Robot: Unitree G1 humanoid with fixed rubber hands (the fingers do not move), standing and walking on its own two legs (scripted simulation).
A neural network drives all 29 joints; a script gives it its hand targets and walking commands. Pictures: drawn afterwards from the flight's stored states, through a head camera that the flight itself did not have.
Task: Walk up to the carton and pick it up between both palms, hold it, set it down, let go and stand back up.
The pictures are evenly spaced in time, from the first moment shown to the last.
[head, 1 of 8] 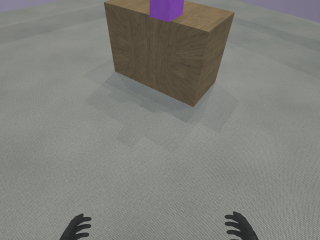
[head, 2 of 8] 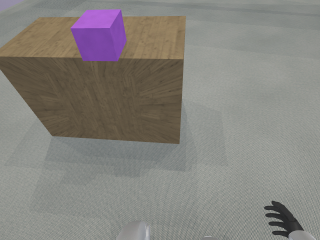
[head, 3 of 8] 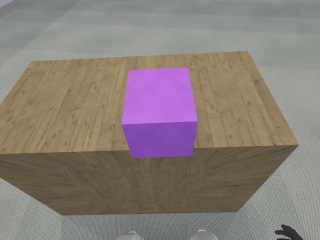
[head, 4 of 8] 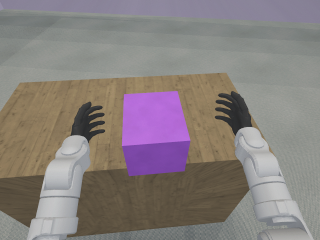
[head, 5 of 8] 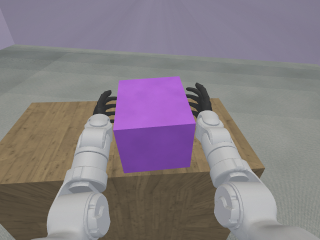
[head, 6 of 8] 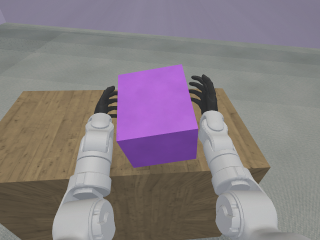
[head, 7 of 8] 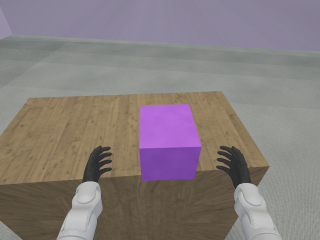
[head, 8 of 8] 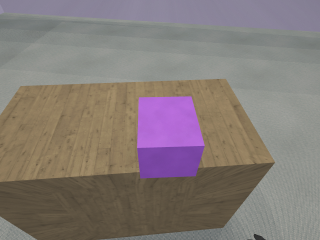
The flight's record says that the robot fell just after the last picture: no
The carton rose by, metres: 0.20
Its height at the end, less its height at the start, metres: +0.00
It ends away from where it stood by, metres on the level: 0.04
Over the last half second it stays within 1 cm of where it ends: yes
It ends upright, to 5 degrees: yes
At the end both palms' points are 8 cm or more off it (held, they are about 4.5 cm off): yes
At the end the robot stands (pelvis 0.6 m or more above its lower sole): yes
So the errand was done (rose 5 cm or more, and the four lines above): yes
